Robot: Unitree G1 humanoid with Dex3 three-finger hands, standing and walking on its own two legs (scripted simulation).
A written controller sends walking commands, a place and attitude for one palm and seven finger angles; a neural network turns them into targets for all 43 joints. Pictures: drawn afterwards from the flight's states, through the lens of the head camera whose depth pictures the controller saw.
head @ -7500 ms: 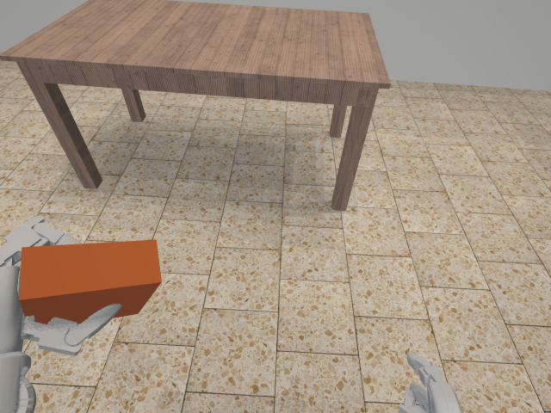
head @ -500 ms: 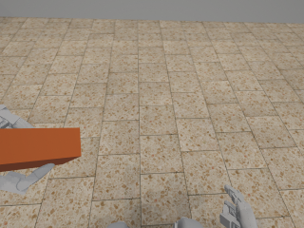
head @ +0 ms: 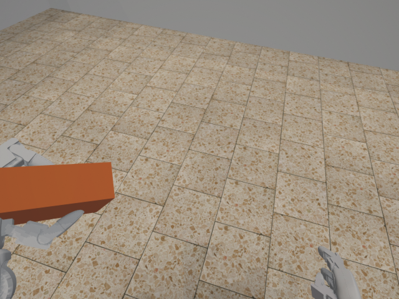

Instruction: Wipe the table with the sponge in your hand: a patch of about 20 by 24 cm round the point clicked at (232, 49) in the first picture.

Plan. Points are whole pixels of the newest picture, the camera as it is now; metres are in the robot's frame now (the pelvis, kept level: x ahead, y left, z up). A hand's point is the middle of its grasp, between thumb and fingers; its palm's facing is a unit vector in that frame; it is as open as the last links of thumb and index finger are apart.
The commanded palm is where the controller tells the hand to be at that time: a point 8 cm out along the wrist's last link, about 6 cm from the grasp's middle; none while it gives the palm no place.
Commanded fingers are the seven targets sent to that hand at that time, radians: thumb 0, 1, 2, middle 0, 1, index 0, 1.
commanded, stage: turn to face it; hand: left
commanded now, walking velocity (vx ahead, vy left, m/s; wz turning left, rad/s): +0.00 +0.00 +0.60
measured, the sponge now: (73, 193) +0.22 +0.20 +0.18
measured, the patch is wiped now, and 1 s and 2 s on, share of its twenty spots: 0.00 0.00 0.00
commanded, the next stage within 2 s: none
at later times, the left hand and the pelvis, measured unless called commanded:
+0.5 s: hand out of the picture +0.02 +0.22 +0.18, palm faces +0.59 -0.66 -0.46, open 9.3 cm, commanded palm -0.04 +0.25 +0.19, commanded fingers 0.00 0.10 1.30 -1.20 -1.60 -1.20 -1.60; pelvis -0.11 -0.07 +0.01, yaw +18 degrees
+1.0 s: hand out of the picture -0.16 +0.18 +0.18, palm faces +0.77 -0.40 -0.49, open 9.3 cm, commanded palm -0.22 +0.18 +0.19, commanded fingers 0.00 0.10 1.30 -1.20 -1.60 -1.20 -1.60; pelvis -0.19 -0.14 +0.00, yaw +36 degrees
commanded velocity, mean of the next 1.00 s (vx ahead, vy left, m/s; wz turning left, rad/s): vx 0.00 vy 0.00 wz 0.60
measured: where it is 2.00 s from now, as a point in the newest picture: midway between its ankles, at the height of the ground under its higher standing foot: outside the picture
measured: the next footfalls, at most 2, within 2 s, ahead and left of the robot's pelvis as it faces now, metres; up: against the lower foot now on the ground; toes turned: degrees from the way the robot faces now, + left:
right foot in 0.28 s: +0.02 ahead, -0.11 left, +0.00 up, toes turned +5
left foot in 0.66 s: -0.19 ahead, +0.07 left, +0.00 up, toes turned +29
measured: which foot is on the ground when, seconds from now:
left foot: down 0.00-0.30, up 0.32-0.64, down 0.66-0.98, up 1.00-1.00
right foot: down 0.00-0.00, up 0.02-0.26, down 0.28-0.66, up 0.68-0.96, down 0.98-1.00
